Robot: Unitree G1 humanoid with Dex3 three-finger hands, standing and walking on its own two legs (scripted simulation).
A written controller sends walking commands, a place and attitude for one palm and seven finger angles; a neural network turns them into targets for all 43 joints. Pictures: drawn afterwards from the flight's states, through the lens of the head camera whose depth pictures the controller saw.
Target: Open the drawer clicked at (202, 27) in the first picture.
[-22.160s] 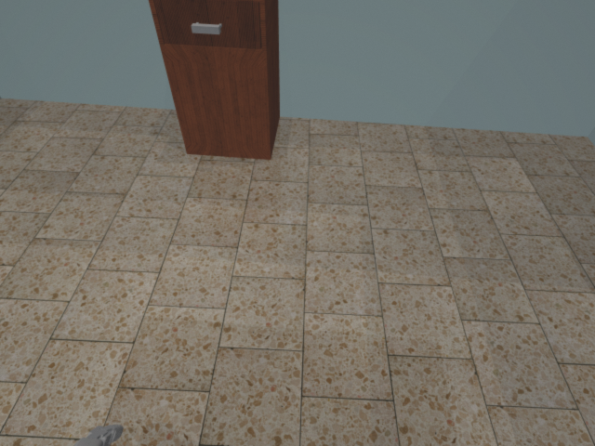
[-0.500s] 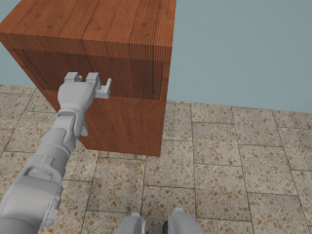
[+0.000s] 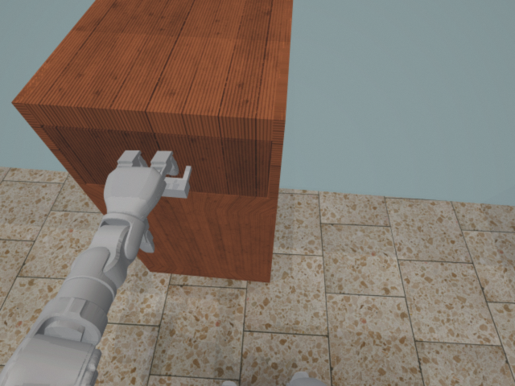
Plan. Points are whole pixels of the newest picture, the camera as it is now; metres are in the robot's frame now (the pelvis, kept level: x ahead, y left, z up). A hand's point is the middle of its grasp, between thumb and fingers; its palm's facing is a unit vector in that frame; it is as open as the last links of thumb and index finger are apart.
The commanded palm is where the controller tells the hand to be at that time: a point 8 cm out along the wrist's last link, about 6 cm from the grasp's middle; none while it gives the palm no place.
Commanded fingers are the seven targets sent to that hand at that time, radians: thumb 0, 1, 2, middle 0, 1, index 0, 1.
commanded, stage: lift the fingers back up to retry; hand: left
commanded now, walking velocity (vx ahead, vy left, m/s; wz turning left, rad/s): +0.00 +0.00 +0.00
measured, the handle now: (162, 177) +0.50 +0.21 -0.04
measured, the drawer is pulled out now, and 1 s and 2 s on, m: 0.00 0.00 0.00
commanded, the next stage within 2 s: re-aim the fingers above the handle in 0.28 s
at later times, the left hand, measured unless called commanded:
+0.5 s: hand (147, 203) +0.40 +0.20 +0.02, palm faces +0.01 -0.06 -1.00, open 13.8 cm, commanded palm +0.38 +0.20 +0.08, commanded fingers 0.00 -0.50 0.30 -0.30 -1.20 -0.30 -1.20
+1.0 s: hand (147, 206) +0.39 +0.20 +0.03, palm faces +0.01 -0.03 -1.00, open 13.8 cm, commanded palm +0.37 +0.20 +0.08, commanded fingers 0.00 -0.50 0.30 -0.30 -1.20 -0.30 -1.20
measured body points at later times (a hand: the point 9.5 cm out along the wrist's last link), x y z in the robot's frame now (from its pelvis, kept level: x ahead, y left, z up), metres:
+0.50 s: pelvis +0.02 -0.01 +0.01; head +0.10 -0.02 +0.46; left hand +0.40 +0.20 +0.07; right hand +0.15 -0.26 -0.11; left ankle -0.03 +0.06 -0.69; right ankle +0.02 -0.09 -0.69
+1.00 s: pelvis +0.01 -0.02 +0.02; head +0.07 -0.04 +0.46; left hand +0.39 +0.20 +0.08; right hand +0.11 -0.28 -0.11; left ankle -0.03 +0.06 -0.69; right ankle +0.02 -0.09 -0.69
